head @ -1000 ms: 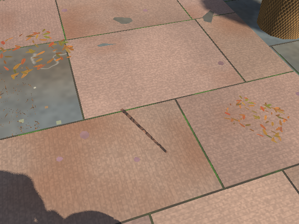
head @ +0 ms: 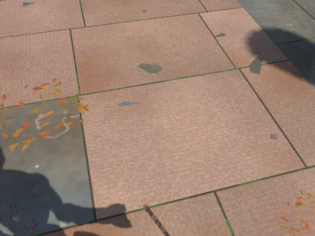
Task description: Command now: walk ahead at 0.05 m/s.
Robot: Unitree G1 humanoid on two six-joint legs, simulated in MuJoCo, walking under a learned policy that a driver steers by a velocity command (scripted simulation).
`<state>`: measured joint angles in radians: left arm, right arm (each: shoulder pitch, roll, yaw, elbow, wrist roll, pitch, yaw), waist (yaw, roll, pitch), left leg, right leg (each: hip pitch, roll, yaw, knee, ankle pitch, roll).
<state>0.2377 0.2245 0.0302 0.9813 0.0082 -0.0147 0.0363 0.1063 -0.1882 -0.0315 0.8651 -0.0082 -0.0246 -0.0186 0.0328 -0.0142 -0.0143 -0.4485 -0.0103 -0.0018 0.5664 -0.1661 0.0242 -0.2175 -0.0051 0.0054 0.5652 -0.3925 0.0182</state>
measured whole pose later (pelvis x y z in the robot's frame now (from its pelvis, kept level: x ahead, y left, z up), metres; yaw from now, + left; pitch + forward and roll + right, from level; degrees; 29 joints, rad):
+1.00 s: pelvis +0.00 -0.01 +0.00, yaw +1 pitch -1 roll +0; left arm 0.36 0.15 0.02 1.10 0.00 -0.02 0.05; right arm 0.14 -0.19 -0.05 1.08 0.01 0.01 -0.04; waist 0.00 0.01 0.05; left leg -0.35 -0.01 -0.01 0.54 -0.17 0.01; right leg -0.11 0.00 -0.01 0.53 -0.40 0.00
